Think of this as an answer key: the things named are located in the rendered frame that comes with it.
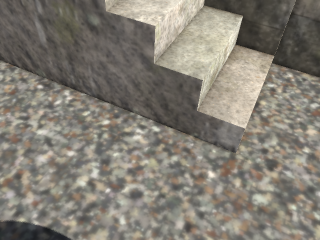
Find stairs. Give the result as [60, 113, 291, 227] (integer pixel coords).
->
[0, 0, 274, 153]

